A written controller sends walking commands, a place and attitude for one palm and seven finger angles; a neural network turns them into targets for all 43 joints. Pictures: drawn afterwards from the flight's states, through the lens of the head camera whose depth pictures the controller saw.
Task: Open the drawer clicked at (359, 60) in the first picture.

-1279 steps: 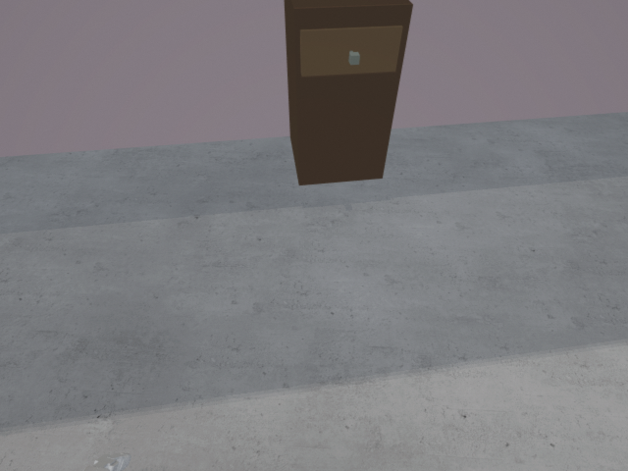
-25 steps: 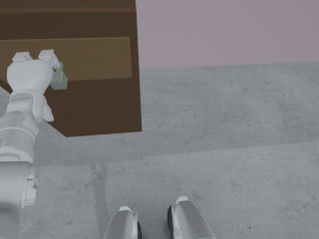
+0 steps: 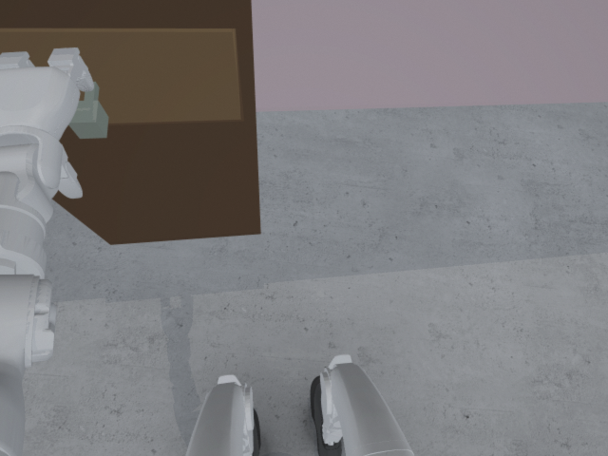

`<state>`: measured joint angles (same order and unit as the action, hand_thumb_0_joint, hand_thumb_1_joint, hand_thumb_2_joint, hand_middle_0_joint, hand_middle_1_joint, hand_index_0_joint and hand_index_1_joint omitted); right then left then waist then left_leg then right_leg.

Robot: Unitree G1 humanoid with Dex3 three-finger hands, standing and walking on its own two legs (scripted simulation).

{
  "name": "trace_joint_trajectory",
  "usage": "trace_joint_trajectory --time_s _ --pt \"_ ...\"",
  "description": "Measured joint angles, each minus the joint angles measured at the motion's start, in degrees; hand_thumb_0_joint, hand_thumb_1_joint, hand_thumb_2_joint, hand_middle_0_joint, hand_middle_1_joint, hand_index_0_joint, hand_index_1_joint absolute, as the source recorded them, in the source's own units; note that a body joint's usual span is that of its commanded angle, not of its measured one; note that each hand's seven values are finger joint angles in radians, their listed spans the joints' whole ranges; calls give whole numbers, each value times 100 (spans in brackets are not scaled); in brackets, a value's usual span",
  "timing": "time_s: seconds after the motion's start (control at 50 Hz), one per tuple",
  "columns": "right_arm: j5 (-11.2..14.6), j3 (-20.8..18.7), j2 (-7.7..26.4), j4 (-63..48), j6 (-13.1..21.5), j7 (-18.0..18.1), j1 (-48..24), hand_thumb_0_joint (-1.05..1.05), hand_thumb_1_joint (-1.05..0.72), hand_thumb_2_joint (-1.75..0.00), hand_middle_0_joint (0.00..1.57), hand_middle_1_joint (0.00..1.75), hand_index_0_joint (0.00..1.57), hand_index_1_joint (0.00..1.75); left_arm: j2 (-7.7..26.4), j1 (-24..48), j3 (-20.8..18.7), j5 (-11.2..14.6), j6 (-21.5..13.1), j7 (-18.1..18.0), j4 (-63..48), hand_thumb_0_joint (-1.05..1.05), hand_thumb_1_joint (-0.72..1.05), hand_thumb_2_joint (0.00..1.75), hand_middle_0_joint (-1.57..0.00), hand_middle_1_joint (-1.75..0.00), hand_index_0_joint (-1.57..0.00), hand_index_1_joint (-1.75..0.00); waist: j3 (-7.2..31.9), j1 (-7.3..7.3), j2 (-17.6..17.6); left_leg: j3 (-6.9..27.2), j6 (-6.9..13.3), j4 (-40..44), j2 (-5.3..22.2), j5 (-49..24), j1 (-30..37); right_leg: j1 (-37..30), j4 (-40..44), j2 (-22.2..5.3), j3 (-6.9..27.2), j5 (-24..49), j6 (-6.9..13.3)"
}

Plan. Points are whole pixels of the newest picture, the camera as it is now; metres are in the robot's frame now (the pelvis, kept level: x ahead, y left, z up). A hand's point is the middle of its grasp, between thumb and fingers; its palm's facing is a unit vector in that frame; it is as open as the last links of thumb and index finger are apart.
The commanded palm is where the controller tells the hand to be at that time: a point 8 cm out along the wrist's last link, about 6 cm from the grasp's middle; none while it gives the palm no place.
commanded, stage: lower the fingers behind the handle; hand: left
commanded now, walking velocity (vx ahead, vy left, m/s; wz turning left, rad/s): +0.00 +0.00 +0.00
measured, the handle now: (90, 108) +0.57 +0.25 +0.00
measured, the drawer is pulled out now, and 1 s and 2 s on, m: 0.00 0.00 0.00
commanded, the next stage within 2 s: lift the fingers back up to retry in 0.58 s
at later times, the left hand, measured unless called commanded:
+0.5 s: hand (61, 129) +0.53 +0.27 +0.01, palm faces -0.07 +0.01 -1.00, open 14.0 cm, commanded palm +0.53 +0.25 +0.02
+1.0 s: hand (60, 124) +0.53 +0.27 +0.02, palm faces -0.11 -0.02 -0.99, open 13.9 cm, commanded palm +0.53 +0.25 +0.07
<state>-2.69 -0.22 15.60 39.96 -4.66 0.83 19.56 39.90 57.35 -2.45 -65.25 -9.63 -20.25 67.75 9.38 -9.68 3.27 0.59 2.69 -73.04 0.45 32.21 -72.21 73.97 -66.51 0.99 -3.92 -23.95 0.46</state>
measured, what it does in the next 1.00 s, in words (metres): stands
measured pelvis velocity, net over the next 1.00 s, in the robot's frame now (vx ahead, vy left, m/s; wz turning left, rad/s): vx -0.01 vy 0.00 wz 0.00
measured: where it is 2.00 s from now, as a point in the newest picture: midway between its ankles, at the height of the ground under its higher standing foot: (288, 450)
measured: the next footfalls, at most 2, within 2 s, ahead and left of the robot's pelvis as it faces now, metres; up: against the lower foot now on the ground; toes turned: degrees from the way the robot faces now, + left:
none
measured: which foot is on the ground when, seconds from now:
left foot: down 0.00-1.00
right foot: down 0.00-1.00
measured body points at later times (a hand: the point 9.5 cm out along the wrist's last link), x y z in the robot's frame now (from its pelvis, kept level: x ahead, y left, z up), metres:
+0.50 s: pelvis -0.03 +0.00 -0.03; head +0.15 +0.01 +0.38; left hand +0.53 +0.27 +0.06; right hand -0.04 -0.28 -0.14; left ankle +0.00 +0.09 -0.62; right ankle +0.06 -0.12 -0.62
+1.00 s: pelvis -0.01 +0.00 +0.00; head +0.17 +0.02 +0.41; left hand +0.53 +0.27 +0.07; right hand -0.03 -0.27 -0.11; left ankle +0.00 +0.09 -0.62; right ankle +0.06 -0.12 -0.62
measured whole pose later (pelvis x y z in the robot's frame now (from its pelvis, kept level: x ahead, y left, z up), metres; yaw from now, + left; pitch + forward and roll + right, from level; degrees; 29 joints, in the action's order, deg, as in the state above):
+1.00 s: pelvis -0.01 +0.00 +0.00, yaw +0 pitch +31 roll -4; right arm -0.9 1.1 14.7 38.8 -2.8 1.8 20.6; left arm 41.3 58.5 -2.4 -63.4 -7.7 -11.9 63.9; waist 8.3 -10.9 4.1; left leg 1.0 2.7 -72.5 0.3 30.5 -73.0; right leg 74.2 -65.3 1.0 -4.2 -22.1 0.4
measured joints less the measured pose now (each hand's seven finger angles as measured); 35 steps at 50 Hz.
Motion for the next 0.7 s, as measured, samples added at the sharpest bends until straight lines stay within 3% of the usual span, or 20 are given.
trace_joint_trajectory --time_s 0.16,0.3,0.48,0.7 --pt "66 86 -24 -53 53 -18 -81 0 -91 -90 21 30 20 30 40 428 162 -8 264 -19 193 0 -49 30 -32 -120 -28 -131 -34 -49 13 22 0 -272 -26 -25 -353 337 -262 -36 -30 19 10" --pt "133 178 -22 -143 110 24 -87 0 -91 -90 21 30 20 30 162 708 242 19 429 297 312 0 -49 30 -32 -120 -26 -130 -61 -145 24 38 -6 -434 -28 -73 -560 533 -407 -45 -51 72 26" --pt "179 219 16 -223 184 107 30 0 -91 -90 21 30 20 30 449 789 151 40 295 693 138 0 -49 30 -32 -120 -25 -129 -103 -237 38 36 -8 -644 -4 -87 -811 782 -588 -28 -55 115 37" --pt "214 240 12 -197 207 122 98 0 -91 -90 21 30 20 30 498 739 53 102 128 697 -78 0 -49 30 -32 -120 -25 -130 -126 -178 55 13 14 -733 -10 -73 -948 921 -671 -34 -33 109 16"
